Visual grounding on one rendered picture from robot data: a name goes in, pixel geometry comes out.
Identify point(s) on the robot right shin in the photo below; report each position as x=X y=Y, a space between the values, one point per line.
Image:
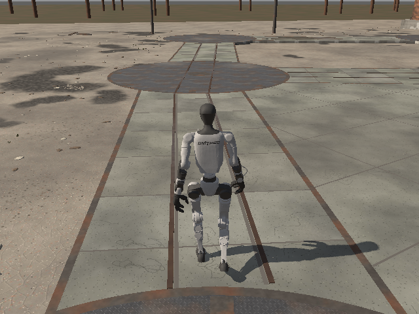
x=223 y=241

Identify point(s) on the robot shin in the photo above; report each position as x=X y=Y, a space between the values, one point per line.
x=198 y=233
x=223 y=241

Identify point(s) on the robot right upper arm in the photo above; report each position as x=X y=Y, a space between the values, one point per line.
x=231 y=146

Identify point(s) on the robot left upper arm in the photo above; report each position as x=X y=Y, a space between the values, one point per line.
x=188 y=138

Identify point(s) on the right robot hand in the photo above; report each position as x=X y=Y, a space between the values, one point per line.
x=236 y=184

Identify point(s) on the robot left shin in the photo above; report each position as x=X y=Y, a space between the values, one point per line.
x=198 y=233

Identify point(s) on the left robot forearm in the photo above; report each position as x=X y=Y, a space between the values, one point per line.
x=180 y=181

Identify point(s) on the left robot hand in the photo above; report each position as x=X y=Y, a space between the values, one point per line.
x=177 y=203

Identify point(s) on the right robot forearm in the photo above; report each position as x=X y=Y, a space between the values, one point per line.
x=238 y=172

